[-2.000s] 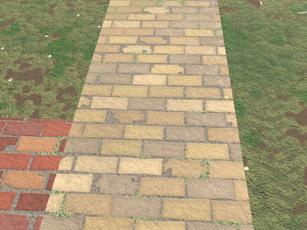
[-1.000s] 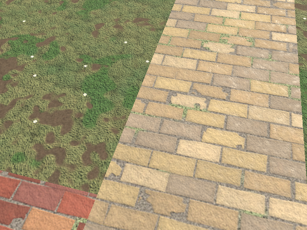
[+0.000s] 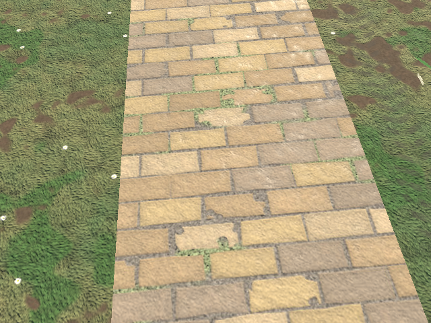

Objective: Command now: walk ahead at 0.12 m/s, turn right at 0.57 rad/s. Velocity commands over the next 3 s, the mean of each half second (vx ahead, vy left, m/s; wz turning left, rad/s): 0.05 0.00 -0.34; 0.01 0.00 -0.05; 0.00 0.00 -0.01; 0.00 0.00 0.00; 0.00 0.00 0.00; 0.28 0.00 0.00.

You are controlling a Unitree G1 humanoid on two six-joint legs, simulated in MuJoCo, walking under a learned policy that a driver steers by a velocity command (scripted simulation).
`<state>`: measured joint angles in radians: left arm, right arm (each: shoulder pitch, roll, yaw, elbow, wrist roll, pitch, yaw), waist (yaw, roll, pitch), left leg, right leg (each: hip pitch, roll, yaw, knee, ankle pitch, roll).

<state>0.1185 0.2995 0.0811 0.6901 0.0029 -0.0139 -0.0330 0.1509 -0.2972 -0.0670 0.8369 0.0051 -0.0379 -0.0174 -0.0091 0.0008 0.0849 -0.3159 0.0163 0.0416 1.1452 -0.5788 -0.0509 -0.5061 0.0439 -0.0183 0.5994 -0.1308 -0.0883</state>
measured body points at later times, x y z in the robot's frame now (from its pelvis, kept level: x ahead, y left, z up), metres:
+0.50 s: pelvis +0.08 +0.04 +0.02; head +0.09 +0.06 +0.46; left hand +0.27 +0.27 -0.09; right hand +0.14 -0.24 -0.10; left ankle +0.11 +0.17 -0.72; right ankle +0.11 -0.07 -0.72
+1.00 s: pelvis +0.11 +0.05 +0.02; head +0.12 +0.05 +0.47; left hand +0.27 +0.29 -0.11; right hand +0.16 -0.22 -0.11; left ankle +0.11 +0.17 -0.72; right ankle +0.11 -0.07 -0.72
